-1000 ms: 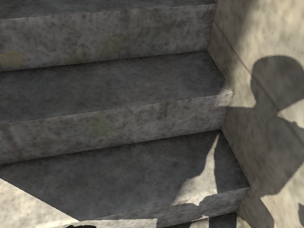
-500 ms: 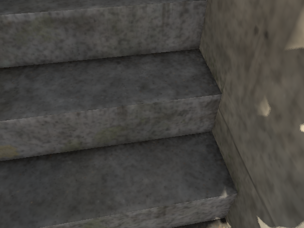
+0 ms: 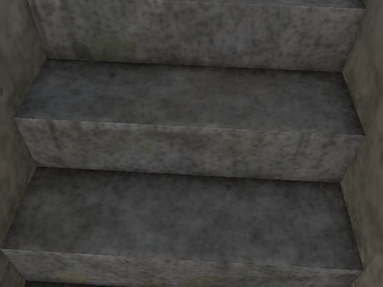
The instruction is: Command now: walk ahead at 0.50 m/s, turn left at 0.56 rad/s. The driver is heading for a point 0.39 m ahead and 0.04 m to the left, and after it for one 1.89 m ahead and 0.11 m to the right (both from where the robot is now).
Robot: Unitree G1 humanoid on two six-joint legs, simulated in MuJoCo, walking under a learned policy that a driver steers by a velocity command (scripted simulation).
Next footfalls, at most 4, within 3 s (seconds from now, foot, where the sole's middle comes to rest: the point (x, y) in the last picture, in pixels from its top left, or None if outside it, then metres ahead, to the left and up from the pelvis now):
0.26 right None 0.30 -0.15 -0.53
0.72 left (88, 275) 0.41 0.25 -0.35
1.04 right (202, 274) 0.40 -0.02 -0.34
1.30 left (74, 263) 0.43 0.28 -0.34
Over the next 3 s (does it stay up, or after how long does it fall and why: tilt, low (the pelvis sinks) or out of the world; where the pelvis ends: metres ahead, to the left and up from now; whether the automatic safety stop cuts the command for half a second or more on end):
stays up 0.78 -0.12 0.61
